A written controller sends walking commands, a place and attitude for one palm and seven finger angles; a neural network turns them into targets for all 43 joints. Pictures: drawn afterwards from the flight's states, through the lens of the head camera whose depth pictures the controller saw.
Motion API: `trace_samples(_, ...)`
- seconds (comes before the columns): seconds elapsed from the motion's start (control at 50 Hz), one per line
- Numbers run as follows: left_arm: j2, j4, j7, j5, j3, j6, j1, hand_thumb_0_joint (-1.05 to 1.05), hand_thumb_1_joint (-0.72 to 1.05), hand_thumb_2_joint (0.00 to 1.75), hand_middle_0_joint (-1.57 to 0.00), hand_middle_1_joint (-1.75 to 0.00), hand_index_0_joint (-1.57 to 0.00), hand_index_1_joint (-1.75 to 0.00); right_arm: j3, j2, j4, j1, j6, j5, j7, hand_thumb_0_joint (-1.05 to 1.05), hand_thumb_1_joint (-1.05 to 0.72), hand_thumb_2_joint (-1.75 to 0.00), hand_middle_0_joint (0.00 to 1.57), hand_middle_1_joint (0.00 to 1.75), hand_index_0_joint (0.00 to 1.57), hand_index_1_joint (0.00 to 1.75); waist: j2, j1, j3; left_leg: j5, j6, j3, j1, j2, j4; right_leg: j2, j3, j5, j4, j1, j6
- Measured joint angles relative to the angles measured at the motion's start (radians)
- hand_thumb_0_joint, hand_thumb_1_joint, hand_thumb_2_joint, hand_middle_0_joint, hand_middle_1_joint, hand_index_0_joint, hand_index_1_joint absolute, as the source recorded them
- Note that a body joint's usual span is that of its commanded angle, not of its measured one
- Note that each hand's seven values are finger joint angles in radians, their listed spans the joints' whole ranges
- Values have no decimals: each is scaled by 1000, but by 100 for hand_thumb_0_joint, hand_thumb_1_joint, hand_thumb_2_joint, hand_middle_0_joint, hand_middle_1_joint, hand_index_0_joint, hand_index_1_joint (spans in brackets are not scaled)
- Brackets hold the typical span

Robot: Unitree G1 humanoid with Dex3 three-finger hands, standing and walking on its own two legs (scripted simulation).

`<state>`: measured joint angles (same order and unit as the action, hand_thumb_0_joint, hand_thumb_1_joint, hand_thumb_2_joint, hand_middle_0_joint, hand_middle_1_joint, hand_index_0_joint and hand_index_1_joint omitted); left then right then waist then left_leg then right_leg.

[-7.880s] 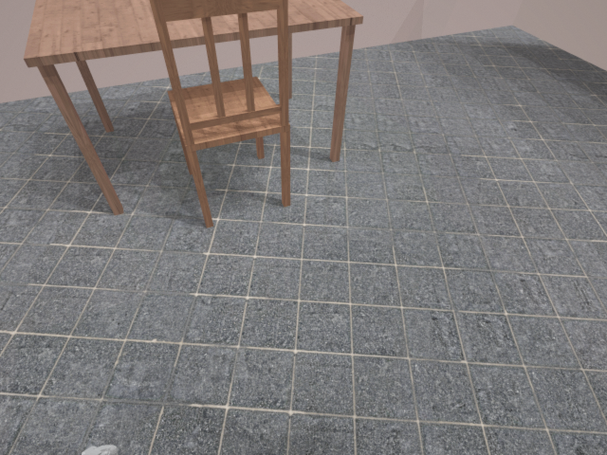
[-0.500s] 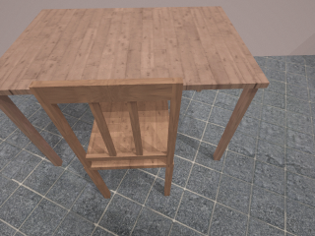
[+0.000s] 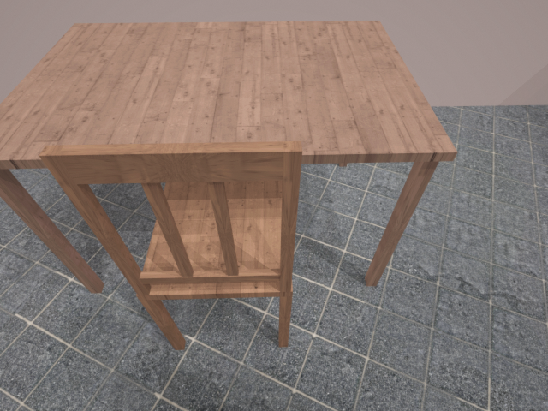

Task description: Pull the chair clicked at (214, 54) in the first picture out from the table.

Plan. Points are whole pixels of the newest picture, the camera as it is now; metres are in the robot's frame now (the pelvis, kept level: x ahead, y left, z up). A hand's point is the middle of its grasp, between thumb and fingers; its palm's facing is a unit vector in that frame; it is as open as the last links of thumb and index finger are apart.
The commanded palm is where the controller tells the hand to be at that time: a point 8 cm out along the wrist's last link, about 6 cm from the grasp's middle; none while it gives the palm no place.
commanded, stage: come to a stop and stand still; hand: left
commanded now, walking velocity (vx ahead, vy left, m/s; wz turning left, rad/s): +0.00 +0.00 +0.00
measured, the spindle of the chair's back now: (171, 234) +0.44 +0.24 -0.08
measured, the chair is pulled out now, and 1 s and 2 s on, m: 0.00 0.00 0.00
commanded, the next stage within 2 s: look again from close up in 0.16 s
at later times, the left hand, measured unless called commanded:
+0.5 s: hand out of the picture -0.03 +0.14 -0.17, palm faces +0.03 -0.98 -0.17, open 7.4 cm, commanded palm none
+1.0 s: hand out of the picture -0.04 +0.14 -0.17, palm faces +0.04 -0.99 -0.17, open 7.4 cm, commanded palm none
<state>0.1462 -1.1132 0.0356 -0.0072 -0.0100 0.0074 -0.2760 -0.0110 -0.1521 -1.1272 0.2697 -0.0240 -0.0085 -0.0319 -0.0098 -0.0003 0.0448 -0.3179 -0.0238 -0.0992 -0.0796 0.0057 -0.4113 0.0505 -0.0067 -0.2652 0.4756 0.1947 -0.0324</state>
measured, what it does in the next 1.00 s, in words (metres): stands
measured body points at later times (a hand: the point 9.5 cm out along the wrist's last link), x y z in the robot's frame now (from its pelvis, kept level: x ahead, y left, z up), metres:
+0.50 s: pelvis -0.01 -0.01 +0.00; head +0.00 -0.02 +0.45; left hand -0.03 +0.20 -0.16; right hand -0.03 -0.22 -0.16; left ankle -0.06 +0.10 -0.74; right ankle -0.01 -0.14 -0.74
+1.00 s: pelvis -0.02 -0.02 +0.00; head -0.01 -0.02 +0.45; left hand -0.04 +0.19 -0.16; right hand -0.04 -0.21 -0.16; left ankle -0.06 +0.10 -0.74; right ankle -0.01 -0.14 -0.74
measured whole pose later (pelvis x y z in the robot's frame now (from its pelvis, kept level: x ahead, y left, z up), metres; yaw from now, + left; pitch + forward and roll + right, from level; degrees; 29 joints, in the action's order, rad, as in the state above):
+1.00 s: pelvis -0.02 -0.02 +0.00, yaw +0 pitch -1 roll +1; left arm 0.12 -1.11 0.04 -0.01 -0.01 0.02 -0.33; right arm -0.01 -0.10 -1.14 0.32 -0.03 0.00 -0.03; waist 0.00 0.00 0.04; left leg -0.28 0.00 -0.09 -0.11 -0.02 -0.41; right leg 0.03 -0.01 -0.22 0.46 0.22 -0.01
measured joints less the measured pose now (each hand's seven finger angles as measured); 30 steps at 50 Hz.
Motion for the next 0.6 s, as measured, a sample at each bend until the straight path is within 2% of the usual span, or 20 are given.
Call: trace_samples(0.6,-26,-3,-1,-1,-4,6,-43,1,91,90,-20,-29,-20,-30,-3,40,-22,41,0,4,5,0,-91,-89,20,30,20,30,10,-3,-6,33,21,8,-21,-23,8,-22,-11,37,-24,13,23)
